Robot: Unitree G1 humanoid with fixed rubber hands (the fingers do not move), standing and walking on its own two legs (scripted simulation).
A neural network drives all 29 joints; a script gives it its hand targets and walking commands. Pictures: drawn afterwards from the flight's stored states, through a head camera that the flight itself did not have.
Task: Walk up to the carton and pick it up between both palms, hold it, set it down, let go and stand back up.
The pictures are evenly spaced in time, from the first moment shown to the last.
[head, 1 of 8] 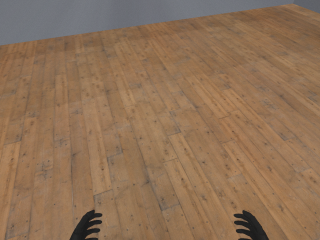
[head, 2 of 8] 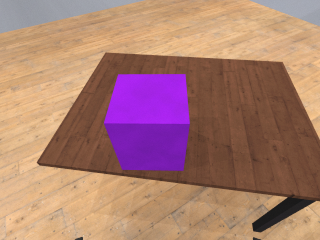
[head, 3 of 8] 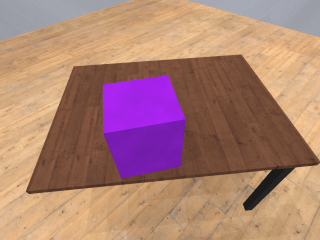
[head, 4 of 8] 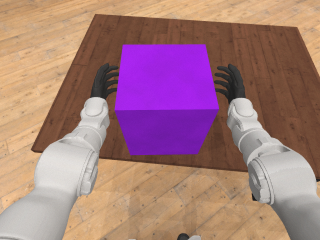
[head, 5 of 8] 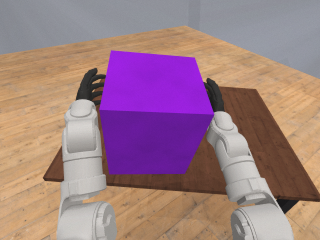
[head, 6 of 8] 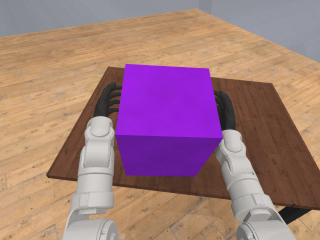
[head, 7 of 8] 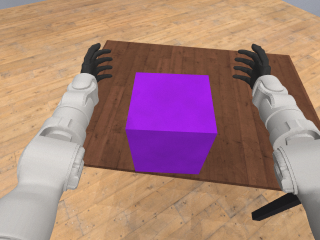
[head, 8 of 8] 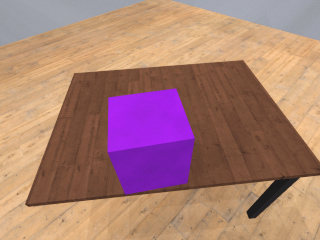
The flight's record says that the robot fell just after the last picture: no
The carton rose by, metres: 0.19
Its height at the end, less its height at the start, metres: +0.00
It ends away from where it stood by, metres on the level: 0.02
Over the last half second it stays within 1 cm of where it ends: yes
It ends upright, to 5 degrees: yes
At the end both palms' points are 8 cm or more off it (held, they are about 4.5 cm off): yes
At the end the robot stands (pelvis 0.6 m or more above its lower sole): yes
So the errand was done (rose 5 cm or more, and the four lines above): yes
